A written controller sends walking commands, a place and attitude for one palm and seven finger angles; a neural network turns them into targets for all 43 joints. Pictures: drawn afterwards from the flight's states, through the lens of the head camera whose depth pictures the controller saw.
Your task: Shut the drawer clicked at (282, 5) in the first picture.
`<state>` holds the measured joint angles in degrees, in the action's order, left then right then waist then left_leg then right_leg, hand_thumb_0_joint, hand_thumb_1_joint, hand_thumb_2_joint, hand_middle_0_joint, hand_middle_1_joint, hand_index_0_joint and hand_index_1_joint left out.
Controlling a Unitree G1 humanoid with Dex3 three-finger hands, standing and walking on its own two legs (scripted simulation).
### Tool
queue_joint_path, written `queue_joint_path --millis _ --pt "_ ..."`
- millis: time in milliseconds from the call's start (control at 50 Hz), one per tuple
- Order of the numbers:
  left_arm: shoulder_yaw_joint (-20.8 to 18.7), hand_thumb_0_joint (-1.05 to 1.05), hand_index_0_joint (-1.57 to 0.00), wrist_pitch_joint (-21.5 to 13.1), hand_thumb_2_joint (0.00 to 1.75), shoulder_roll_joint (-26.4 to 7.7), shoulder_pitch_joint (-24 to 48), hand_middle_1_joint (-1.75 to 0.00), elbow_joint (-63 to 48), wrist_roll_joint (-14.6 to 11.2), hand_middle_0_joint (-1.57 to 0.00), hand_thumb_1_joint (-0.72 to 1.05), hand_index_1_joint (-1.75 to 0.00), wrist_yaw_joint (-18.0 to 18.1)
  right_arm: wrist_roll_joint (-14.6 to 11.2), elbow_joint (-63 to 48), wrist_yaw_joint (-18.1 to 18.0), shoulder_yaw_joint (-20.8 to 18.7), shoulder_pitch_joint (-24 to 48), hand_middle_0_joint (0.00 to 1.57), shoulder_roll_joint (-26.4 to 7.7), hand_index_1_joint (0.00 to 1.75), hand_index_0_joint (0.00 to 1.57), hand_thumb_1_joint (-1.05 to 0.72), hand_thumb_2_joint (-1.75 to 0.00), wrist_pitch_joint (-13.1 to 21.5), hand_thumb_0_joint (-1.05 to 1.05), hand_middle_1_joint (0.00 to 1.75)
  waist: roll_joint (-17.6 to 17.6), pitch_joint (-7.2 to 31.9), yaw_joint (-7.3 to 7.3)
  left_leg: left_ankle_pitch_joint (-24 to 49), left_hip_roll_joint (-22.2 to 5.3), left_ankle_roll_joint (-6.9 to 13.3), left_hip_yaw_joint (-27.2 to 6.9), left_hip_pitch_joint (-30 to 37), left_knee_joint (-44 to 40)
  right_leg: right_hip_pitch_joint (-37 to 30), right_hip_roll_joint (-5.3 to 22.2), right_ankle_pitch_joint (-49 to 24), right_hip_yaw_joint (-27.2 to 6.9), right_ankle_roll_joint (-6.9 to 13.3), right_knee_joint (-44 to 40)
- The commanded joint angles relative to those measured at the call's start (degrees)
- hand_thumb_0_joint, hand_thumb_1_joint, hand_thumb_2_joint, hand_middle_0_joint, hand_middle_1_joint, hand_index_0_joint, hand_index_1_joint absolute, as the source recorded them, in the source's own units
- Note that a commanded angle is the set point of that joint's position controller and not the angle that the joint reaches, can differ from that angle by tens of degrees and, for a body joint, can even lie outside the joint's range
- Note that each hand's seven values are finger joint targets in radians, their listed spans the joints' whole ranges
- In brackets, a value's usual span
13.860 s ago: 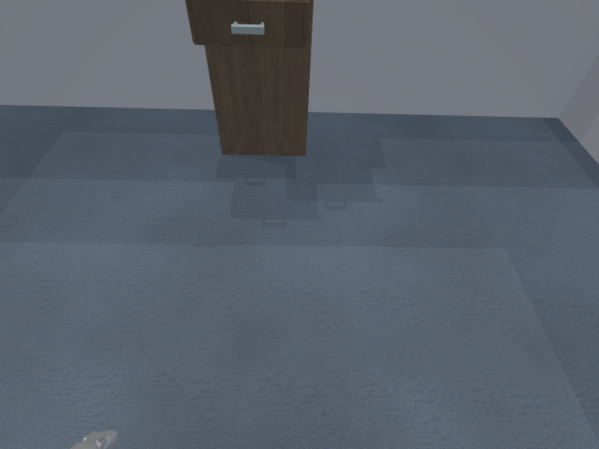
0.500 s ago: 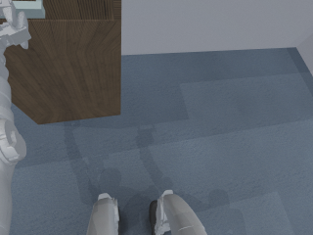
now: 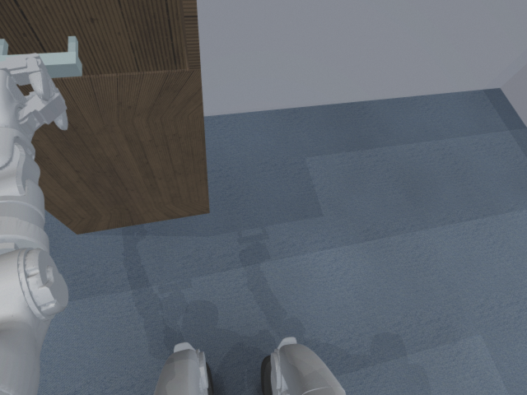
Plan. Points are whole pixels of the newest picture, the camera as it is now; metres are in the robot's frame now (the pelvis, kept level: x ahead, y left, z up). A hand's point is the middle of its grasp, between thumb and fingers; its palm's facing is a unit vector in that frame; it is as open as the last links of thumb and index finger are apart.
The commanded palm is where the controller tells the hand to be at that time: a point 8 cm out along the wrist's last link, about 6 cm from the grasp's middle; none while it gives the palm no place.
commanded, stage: pull the fist back off the drawer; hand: left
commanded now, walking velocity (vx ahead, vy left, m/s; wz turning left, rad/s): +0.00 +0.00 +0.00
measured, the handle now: (37, 55) +0.60 +0.27 +0.07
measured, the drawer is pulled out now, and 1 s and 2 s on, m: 0.00 0.00 0.00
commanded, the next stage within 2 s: draw the hand back to the body in 0.06 s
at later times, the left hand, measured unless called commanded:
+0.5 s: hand (24, 139) +0.43 +0.24 +0.11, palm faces +0.16 -0.99 -0.03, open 3.2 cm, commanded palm +0.38 +0.29 +0.13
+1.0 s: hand out of the picture +0.30 +0.24 +0.18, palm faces +0.37 -0.88 -0.29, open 3.2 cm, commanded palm +0.24 +0.27 +0.20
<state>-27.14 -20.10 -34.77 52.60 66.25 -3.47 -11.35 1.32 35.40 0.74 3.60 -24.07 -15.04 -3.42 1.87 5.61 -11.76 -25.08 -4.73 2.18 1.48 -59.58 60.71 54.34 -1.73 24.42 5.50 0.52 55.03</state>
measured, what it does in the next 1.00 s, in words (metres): rises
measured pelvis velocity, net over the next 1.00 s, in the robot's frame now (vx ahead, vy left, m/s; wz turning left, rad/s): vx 0.04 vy -0.01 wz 0.05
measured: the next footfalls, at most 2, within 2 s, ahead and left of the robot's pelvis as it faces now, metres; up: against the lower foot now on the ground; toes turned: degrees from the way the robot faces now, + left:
none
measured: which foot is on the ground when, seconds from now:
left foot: down 0.00-1.00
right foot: down 0.00-1.00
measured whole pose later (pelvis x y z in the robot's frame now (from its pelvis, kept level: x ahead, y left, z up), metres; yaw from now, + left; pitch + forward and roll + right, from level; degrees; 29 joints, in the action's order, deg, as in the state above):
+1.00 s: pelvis +0.04 -0.01 +0.07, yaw +3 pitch -1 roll +0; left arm -11.3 -3.1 -18.0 -6.3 0.7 -4.4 5.6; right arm -1.9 33.6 -4.2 3.0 -10.1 -14.0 1.0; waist 3.2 -0.1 1.5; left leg -15.0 -0.7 0.8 3.1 -10.9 26.9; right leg 7.8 0.3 16.7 3.8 0.8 25.6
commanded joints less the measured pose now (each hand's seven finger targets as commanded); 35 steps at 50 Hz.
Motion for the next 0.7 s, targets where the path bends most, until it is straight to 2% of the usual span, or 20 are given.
queue_joint_path --millis 0,40,60,100,120,140,180,220,240,280,320,360,400,420,460,520,600,640,660,680 --pt "-2.46 0.0 -1.4 -4.62 0.9 -16.03 19.7 -1.6 -13.93 -1.98 -1.4 0.9 -1.6 0.31 -0.29 -2.53 -1.0 -4.79 -8.77 0.2 -11.24 0.3 0.2 -0.9 -0.9 -0.39 0.0 0.3 5.91 26.24 1.82 19.19 2.12 0.12 -3.89 23.96 -7.37 -13.01 -1.65 -15.43 -3.65 0.14 -6.79" --pt "-1.87 0.0 -1.4 -5.87 0.9 -14.49 19.99 -1.6 -16.51 -2.26 -1.4 0.9 -1.6 0.27 -0.22 -2.45 -1.02 -5.06 -8.4 0.2 -10.97 0.3 0.2 -0.9 -0.9 -0.55 0.0 0.3 8.94 27.5 2.0 22.81 2.13 -0.2 -3.91 27.82 -7.34 -12.21 -1.6 -17.91 -3.5 0.37 -6.45" --pt "-2.36 0.0 -1.4 -6.35 0.9 -14.31 18.04 -1.6 -16.83 -2.36 -1.4 0.9 -1.6 0.23 -0.24 -2.43 -1.0 -5.34 -8.45 0.2 -10.86 0.3 0.2 -0.9 -0.9 -0.69 0.0 0.3 8.58 28.63 2.49 24.67 2.08 -0.37 -4.03 29.13 -7.22 -12.41 -1.65 -18.87 -3.27 0.45 -6.16" --pt "0.13 0.0 -1.4 -6.46 0.9 -10.38 17.18 -1.6 -15.82 -2.91 -1.4 0.9 -1.6 -0.34 -0.34 -2.01 -0.94 -5.45 -7.91 0.2 -10.47 0.3 0.2 -0.9 -0.9 -0.92 0.0 0.3 8.37 26.46 1.83 25.88 1.98 -0.48 -4.05 30.25 -7.2 -10.93 -1.69 -19.21 -2.97 0.42 -6.32" --pt "0.68 0.0 -1.4 -6.68 0.9 -9.81 17.67 -1.6 -15.91 -3.1 -1.4 0.9 -1.6 -0.58 -0.36 -1.5 -0.97 -5.53 -7.97 0.2 -10.54 0.3 0.2 -0.9 -0.9 -1.05 0.0 0.3 8.61 25.88 1.42 27.44 1.84 -0.47 -4.34 31.39 -7.06 -10.08 -1.65 -19.88 -2.91 0.53 -6.3" --pt "0.23 0.0 -1.4 -6.54 0.9 -10.07 16.25 -1.6 -15.59 -3.17 -1.4 0.9 -1.6 -0.81 -0.41 -1.48 -0.99 -5.67 -8.07 0.2 -10.7 0.3 0.2 -0.9 -0.9 -1.31 0.0 0.3 8.3 26.61 2.03 28.81 1.8 -0.63 -4.57 31.91 -7.15 -10.33 -1.61 -20.42 -2.81 0.53 -6.15" --pt "1.43 0.0 -1.4 -6.28 0.9 -7.46 11.79 -1.6 -22.42 -4.37 -1.4 0.9 -1.6 -1.4 -0.84 -2.94 -0.68 -6.14 -7.0 0.2 -10.23 0.3 0.2 -0.9 -0.9 -1.5 0.0 0.3 11.92 31.23 4.09 35.46 1.58 -1.08 -4.74 38.0 -8.1 -12.39 -1.59 -22.78 -2.54 0.69 -6.61" --pt "-0.46 0.0 -1.4 -5.31 0.9 -8.39 3.23 -1.6 -30.01 -6.07 -1.4 0.9 -1.6 -1.38 -1.37 -4.43 -0.54 -6.59 -6.16 0.2 -10.0 0.3 0.2 -0.9 -0.9 -1.41 0.0 0.3 12.81 35.9 6.54 43.71 1.42 -1.28 -4.88 42.43 -8.74 -17.31 -1.67 -27.89 -2.65 0.76 -7.28" --pt "-0.2 0.0 -1.4 -4.63 0.9 -7.63 -0.71 -1.6 -34.01 -6.79 -1.4 0.9 -1.6 -1.3 -1.7 -5.14 -0.41 -6.64 -5.45 0.2 -9.53 0.3 0.2 -0.9 -0.9 -1.22 0.0 0.3 12.31 36.2 7.22 46.62 1.26 -1.54 -5.07 43.73 -9.5 -19.3 -1.48 -30.02 -2.54 0.58 -7.84" --pt "3.09 0.0 -1.4 -2.33 0.9 -2.18 -7.14 -1.6 -38.27 -8.23 -1.4 0.9 -1.6 -0.92 -2.47 -6.28 -0.24 -6.65 -3.67 0.2 -8.68 0.3 0.2 -0.9 -0.9 -0.55 0.0 0.3 8.71 32.41 7.17 46.48 1.16 -1.24 -4.65 42.69 -11.23 -21.67 -1.4 -31.31 -2.07 0.14 -9.47" --pt "1.4 0.0 -1.4 -0.12 0.9 -2.7 -12.84 -1.6 -40.0 -9.49 -1.4 0.9 -1.6 0.33 -2.92 -6.64 -0.62 -6.67 -2.37 0.2 -8.87 0.3 0.2 -0.9 -0.9 0.12 0.0 0.3 5.11 27.56 7.83 43.1 1.56 -0.63 -3.56 39.38 -12.73 -24.76 -1.22 -32.65 -2.28 0.04 -10.88" --pt "2.46 0.0 -1.4 1.0 0.9 -1.53 -12.72 -1.6 -44.22 -9.66 -1.4 0.9 -1.6 1.46 -3.32 -7.01 -1.08 -6.47 -0.54 0.2 -8.55 0.3 0.2 -0.9 -0.9 0.94 0.0 0.3 4.12 23.86 7.26 39.26 1.75 -0.64 -3.1 38.15 -14.79 -25.92 -0.93 -31.19 -2.21 -0.18 -11.89" --pt "4.3 0.0 -1.4 1.27 0.9 0.87 -14.42 -1.6 -48.37 -9.72 -1.4 0.9 -1.6 2.12 -3.42 -7.37 -1.34 -6.4 0.78 0.2 -8.1 0.3 0.2 -0.9 -0.9 1.97 0.0 0.3 5.84 22.65 7.24 38.69 1.87 -0.85 -2.95 40.12 -16.0 -26.42 -0.83 -29.96 -2.21 -0.05 -12.86" --pt "4.16 0.0 -1.4 1.13 0.9 0.56 -15.45 -1.6 -51.03 -9.78 -1.4 0.9 -1.6 2.36 -3.33 -7.49 -1.48 -6.38 1.18 0.2 -8.13 0.3 0.2 -0.9 -0.9 2.49 0.0 0.3 6.6 22.89 7.55 40.13 1.89 -0.83 -3.01 41.66 -16.07 -26.9 -0.76 -30.53 -2.32 0.1 -13.03" --pt "4.77 0.0 -1.4 1.42 0.9 1.84 -19.54 -1.6 -53.68 -10.22 -1.4 0.9 -1.6 2.12 -3.35 -7.58 -1.72 -6.29 2.35 0.2 -7.79 0.3 0.2 -0.9 -0.9 3.39 0.0 0.3 6.01 23.2 7.88 41.2 1.8 -1.16 -3.29 43.9 -17.04 -28.29 -0.61 -30.88 -2.21 0.02 -13.74" --pt "7.01 0.0 -1.4 2.87 0.9 3.95 -21.29 -1.6 -56.05 -10.96 -1.4 0.9 -1.6 0.94 -3.78 -7.83 -2.31 -5.81 5.09 0.2 -7.68 0.3 0.2 -0.9 -0.9 4.61 0.0 0.3 6.52 18.88 7.78 37.09 2.01 -1.27 -3.47 43.86 -18.71 -28.38 -0.34 -28.06 -2.06 0.29 -15.22" --pt "7.11 0.0 -1.4 6.33 0.9 5.06 -25.97 -1.6 -57.13 -12.28 -1.4 0.9 -1.6 -0.16 -4.31 -8.98 -3.24 -5.3 8.71 0.2 -7.7 0.3 0.2 -0.9 -0.9 5.84 0.0 0.3 2.43 15.87 8.94 28.67 2.75 -1.15 -3.31 42.54 -21.61 -31.01 0.1 -25.03 -1.57 0.38 -17.31" --pt "7.28 0.0 -1.4 7.12 0.9 5.2 -28.22 -1.6 -60.6 -12.43 -1.4 0.9 -1.6 -0.32 -4.55 -9.85 -3.51 -4.92 10.25 0.2 -7.32 0.3 0.2 -0.9 -0.9 6.57 0.0 0.3 3.22 15.79 9.63 28.32 2.98 -0.99 -3.42 43.87 -22.59 -32.43 0.28 -24.75 -1.67 0.59 -17.91" --pt "9.24 0.0 -1.4 8.27 0.9 0.03 -29.86 -1.6 -64.72 -4.7 -1.4 0.9 -1.6 6.06 -4.22 -10.65 -3.91 -5.25 13.44 0.2 -6.98 0.3 0.2 -0.9 -0.9 5.85 0.0 0.3 4.59 15.62 12.04 26.61 3.54 -0.77 -2.68 47.5 -25.2 -34.32 1.86 -22.32 -3.98 1.53 -21.48" --pt "10.9 0.0 -1.4 9.57 0.9 4.15 -32.74 -1.6 -65.29 -4.13 -1.4 0.9 -1.6 9.44 -4.03 -11.11 -4.31 -4.87 14.05 0.2 -6.31 0.3 0.2 -0.9 -0.9 5.78 0.0 0.3 2.41 11.57 10.84 22.82 3.2 -0.99 -2.74 47.08 -27.29 -34.24 1.83 -20.23 -3.33 1.46 -23.09"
